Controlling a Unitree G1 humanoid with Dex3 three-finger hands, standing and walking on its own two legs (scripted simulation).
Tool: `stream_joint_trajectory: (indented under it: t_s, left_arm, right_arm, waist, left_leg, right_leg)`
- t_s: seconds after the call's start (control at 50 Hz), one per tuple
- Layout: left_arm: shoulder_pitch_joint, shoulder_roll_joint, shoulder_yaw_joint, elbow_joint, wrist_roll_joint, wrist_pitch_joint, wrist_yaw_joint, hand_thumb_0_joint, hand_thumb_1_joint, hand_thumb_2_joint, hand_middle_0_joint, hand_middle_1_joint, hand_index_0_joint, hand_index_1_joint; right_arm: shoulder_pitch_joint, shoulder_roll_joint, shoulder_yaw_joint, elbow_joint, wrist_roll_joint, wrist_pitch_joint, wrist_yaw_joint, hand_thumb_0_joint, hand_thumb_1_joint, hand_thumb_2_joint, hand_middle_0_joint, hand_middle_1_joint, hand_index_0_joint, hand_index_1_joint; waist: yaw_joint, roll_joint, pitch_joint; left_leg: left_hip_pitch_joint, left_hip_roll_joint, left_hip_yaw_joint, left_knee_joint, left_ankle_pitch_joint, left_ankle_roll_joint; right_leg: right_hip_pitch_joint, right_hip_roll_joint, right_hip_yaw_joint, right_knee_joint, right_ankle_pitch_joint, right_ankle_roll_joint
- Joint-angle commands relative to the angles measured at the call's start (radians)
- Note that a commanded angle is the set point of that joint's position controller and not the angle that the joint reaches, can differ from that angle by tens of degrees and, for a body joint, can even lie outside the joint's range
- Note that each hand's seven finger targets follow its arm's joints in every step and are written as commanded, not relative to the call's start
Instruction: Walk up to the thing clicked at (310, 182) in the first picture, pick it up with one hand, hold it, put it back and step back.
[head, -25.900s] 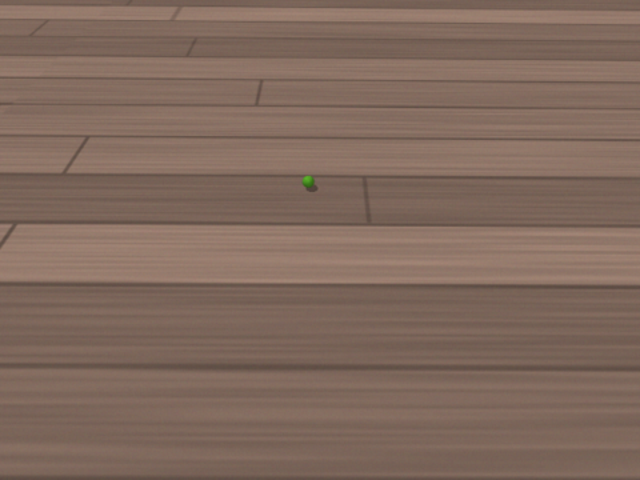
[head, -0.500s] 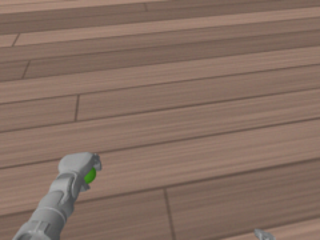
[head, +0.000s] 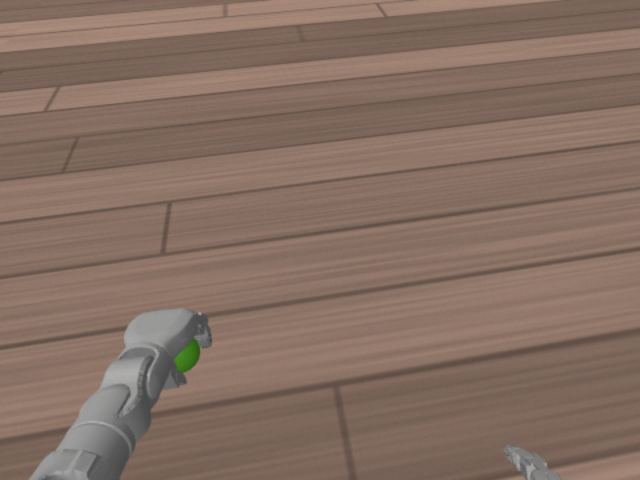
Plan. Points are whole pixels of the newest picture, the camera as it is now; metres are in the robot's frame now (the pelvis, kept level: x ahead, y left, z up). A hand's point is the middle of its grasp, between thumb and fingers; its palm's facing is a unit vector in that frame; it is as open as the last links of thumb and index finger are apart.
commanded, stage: hold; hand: left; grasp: from above
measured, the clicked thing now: (180, 353) +0.32 +0.22 -0.07
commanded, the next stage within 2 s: crouch in 1.04 s
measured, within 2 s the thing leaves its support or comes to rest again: neither
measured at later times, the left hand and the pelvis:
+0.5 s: hand (167, 365) +0.29 +0.22 -0.03, palm faces -0.45 -0.06 -0.89, open 7.6 cm; pelvis -0.01 +0.00 +0.00, yaw +0 degrees
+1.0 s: hand (166, 365) +0.29 +0.22 -0.03, palm faces -0.45 -0.07 -0.89, open 7.7 cm; pelvis -0.01 +0.00 +0.01, yaw +0 degrees
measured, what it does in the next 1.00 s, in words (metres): stands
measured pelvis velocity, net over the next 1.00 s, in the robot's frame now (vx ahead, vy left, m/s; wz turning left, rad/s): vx -0.01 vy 0.00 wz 0.00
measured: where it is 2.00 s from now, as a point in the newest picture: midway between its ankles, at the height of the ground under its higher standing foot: outside the picture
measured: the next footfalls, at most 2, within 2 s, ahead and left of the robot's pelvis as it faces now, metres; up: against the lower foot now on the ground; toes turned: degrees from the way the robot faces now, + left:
none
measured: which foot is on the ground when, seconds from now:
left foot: down 0.00-1.00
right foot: down 0.00-1.00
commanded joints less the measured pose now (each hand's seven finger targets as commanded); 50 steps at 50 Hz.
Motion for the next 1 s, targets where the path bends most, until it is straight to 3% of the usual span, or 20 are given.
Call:
stream_joint_trajectory:
  t_s: [0.0,0.18,0.24,0.34,0.44,0.48,0.52,0.56,0.6,0.62,0.66,0.7,0.74,0.8,0.86,0.9,0.94,0.98]
  left_arm:
    - [-0.343,0.222,0.100,-0.205,-0.001,-0.010,0.047,0.000,0.594,0.588,-0.923,-0.640,-0.965,-0.598]
    - [-0.369,0.228,0.098,-0.264,-0.005,-0.015,0.034,0.000,0.541,0.582,-0.886,-0.637,-0.925,-0.597]
    - [-0.319,0.226,0.105,-0.223,-0.005,-0.012,0.032,0.000,0.554,0.593,-0.894,-0.655,-0.935,-0.613]
    - [-0.340,0.218,0.090,-0.263,-0.006,-0.010,0.016,0.000,0.545,0.586,-0.885,-0.658,-0.927,-0.615]
    - [-0.356,0.243,0.108,-0.286,-0.011,-0.013,0.000,0.000,0.536,0.587,-0.873,-0.664,-0.917,-0.619]
    - [-0.349,0.202,0.073,-0.272,-0.012,-0.011,-0.006,0.000,0.528,0.582,-0.872,-0.657,-0.914,-0.614]
    - [-0.301,0.230,0.104,-0.249,-0.014,-0.011,-0.011,0.000,0.520,0.588,-0.857,-0.668,-0.901,-0.623]
    - [-0.316,0.223,0.093,-0.281,-0.018,-0.018,-0.017,0.000,0.509,0.586,-0.855,-0.667,-0.897,-0.623]
    - [-0.327,0.241,0.111,-0.287,-0.012,-0.020,-0.013,0.000,0.509,0.594,-0.867,-0.650,-0.903,-0.613]
    - [-0.321,0.224,0.097,-0.281,-0.013,-0.021,-0.013,0.000,0.503,0.584,-0.853,-0.665,-0.894,-0.623]
    - [-0.337,0.257,0.125,-0.269,-0.007,-0.025,-0.004,0.000,0.491,0.583,-0.851,-0.655,-0.890,-0.615]
    - [-0.363,0.231,0.101,-0.294,-0.010,-0.030,0.002,0.000,0.492,0.582,-0.844,-0.673,-0.887,-0.629]
    - [-0.342,0.242,0.117,-0.277,0.000,-0.028,0.009,0.000,0.504,0.589,-0.852,-0.675,-0.895,-0.630]
    - [-0.354,0.224,0.096,-0.304,-0.003,-0.025,0.007,0.000,0.524,0.607,-0.865,-0.683,-0.909,-0.639]
    - [-0.331,0.256,0.127,-0.265,-0.005,-0.020,0.014,0.000,0.515,0.589,-0.865,-0.668,-0.907,-0.625]
    - [-0.344,0.216,0.088,-0.271,-0.006,-0.022,0.006,0.000,0.513,0.591,-0.854,-0.693,-0.901,-0.645]
    - [-0.301,0.231,0.111,-0.254,-0.012,-0.022,0.003,0.000,0.486,0.578,-0.835,-0.678,-0.880,-0.632]
    - [-0.307,0.221,0.097,-0.295,-0.013,-0.026,0.000,0.000,0.499,0.596,-0.847,-0.685,-0.890,-0.641]
  right_arm:
    - [-0.070,-0.138,-0.041,-0.131,-0.004,-0.039,-0.013,0.000,-0.901,-0.899,0.200,0.300,0.199,0.300]
    - [-0.092,-0.133,-0.035,-0.134,-0.002,-0.042,-0.020,0.000,-0.904,-0.900,0.200,0.300,0.199,0.300]
    - [-0.098,-0.135,-0.034,-0.136,-0.001,-0.043,-0.020,0.000,-0.904,-0.900,0.200,0.300,0.199,0.300]
    - [-0.108,-0.129,-0.029,-0.138,0.001,-0.045,-0.022,0.000,-0.907,-0.901,0.199,0.300,0.199,0.300]
    - [-0.114,-0.131,-0.030,-0.139,0.003,-0.044,-0.026,0.000,-0.905,-0.900,0.199,0.300,0.199,0.300]
    - [-0.118,-0.125,-0.026,-0.141,0.004,-0.044,-0.025,0.000,-0.907,-0.902,0.199,0.300,0.199,0.300]
    - [-0.120,-0.128,-0.026,-0.147,0.006,-0.042,-0.026,0.000,-0.904,-0.901,0.199,0.300,0.199,0.300]
    - [-0.127,-0.125,-0.023,-0.153,0.005,-0.041,-0.025,0.000,-0.907,-0.902,0.199,0.300,0.199,0.300]
    - [-0.134,-0.125,-0.024,-0.153,0.004,-0.040,-0.027,0.000,-0.907,-0.902,0.199,0.300,0.199,0.300]
    - [-0.129,-0.125,-0.022,-0.152,0.004,-0.039,-0.027,0.000,-0.909,-0.902,0.199,0.300,0.199,0.300]
    - [-0.126,-0.125,-0.021,-0.147,0.002,-0.038,-0.028,0.000,-0.909,-0.903,0.199,0.300,0.199,0.300]
    - [-0.122,-0.121,-0.022,-0.148,0.002,-0.039,-0.029,0.000,-0.911,-0.903,0.199,0.300,0.199,0.300]
    - [-0.120,-0.124,-0.025,-0.145,0.003,-0.038,-0.029,0.000,-0.908,-0.902,0.199,0.300,0.199,0.300]
    - [-0.118,-0.121,-0.028,-0.138,0.002,-0.036,-0.028,0.000,-0.907,-0.902,0.199,0.300,0.199,0.300]
    - [-0.115,-0.127,-0.029,-0.134,0.004,-0.033,-0.030,0.000,-0.908,-0.902,0.199,0.300,0.199,0.300]
    - [-0.121,-0.124,-0.028,-0.141,0.004,-0.032,-0.028,0.000,-0.908,-0.902,0.199,0.300,0.199,0.300]
    - [-0.122,-0.124,-0.029,-0.144,0.007,-0.031,-0.028,0.000,-0.909,-0.902,0.199,0.300,0.199,0.300]
    - [-0.128,-0.122,-0.030,-0.150,0.005,-0.031,-0.027,0.000,-0.910,-0.903,0.199,0.300,0.199,0.300]
  waist:
    - [0.008,-0.010,-0.229]
    - [0.010,0.002,-0.247]
    - [0.017,-0.013,-0.217]
    - [0.010,-0.014,-0.224]
    - [0.022,0.000,-0.232]
    - [0.010,-0.018,-0.213]
    - [0.020,-0.038,-0.205]
    - [0.023,-0.019,-0.196]
    - [0.026,-0.007,-0.213]
    - [0.019,-0.026,-0.205]
    - [0.021,-0.022,-0.204]
    - [0.018,-0.010,-0.230]
    - [0.022,-0.013,-0.235]
    - [0.020,-0.010,-0.262]
    - [0.026,-0.004,-0.225]
    - [0.015,-0.007,-0.211]
    - [0.029,-0.013,-0.194]
    - [0.029,-0.017,-0.228]
  left_leg:
    - [0.119,-0.041,0.005,-0.088,0.182,0.018]
    - [0.155,-0.039,0.004,-0.105,0.179,0.019]
    - [0.140,-0.042,0.005,-0.114,0.153,0.018]
    - [0.158,-0.041,0.006,-0.119,0.175,0.021]
    - [0.174,-0.037,0.005,-0.128,0.201,0.018]
    - [0.175,-0.038,0.006,-0.130,0.192,0.021]
    - [0.163,-0.039,0.007,-0.132,0.188,0.023]
    - [0.165,-0.040,0.006,-0.140,0.173,0.020]
    - [0.177,-0.042,0.006,-0.140,0.180,0.019]
    - [0.174,-0.040,0.005,-0.138,0.178,0.021]
    - [0.168,-0.044,0.008,-0.137,0.174,0.024]
    - [0.179,-0.045,0.010,-0.133,0.191,0.023]
    - [0.189,-0.045,0.011,-0.132,0.204,0.022]
    - [0.202,-0.043,0.011,-0.127,0.241,0.022]
    - [0.180,-0.043,0.011,-0.137,0.225,0.021]
    - [0.183,-0.039,0.008,-0.145,0.195,0.019]
    - [0.169,-0.040,0.006,-0.149,0.180,0.019]
    - [0.187,-0.042,0.005,-0.144,0.204,0.019]
  right_leg:
    - [0.082,0.050,-0.025,-0.098,0.142,-0.029]
    - [0.091,0.048,-0.024,-0.114,0.138,-0.029]
    - [0.099,0.046,-0.023,-0.125,0.109,-0.029]
    - [0.103,0.046,-0.022,-0.129,0.134,-0.028]
    - [0.116,0.051,-0.028,-0.131,0.150,-0.031]
    - [0.110,0.048,-0.024,-0.135,0.148,-0.030]
    - [0.114,0.047,-0.026,-0.142,0.138,-0.027]
    - [0.115,0.047,-0.025,-0.145,0.122,-0.031]
    - [0.118,0.045,-0.023,-0.146,0.127,-0.031]
    - [0.116,0.047,-0.024,-0.145,0.127,-0.029]
    - [0.120,0.043,-0.021,-0.150,0.126,-0.027]
    - [0.123,0.043,-0.021,-0.144,0.144,-0.027]
    - [0.127,0.042,-0.021,-0.145,0.154,-0.028]
    - [0.143,0.044,-0.025,-0.138,0.194,-0.028]
    - [0.135,0.045,-0.027,-0.145,0.179,-0.030]
    - [0.120,0.048,-0.028,-0.149,0.149,-0.032]
    - [0.126,0.047,-0.030,-0.156,0.126,-0.032]
    - [0.140,0.044,-0.028,-0.150,0.151,-0.032]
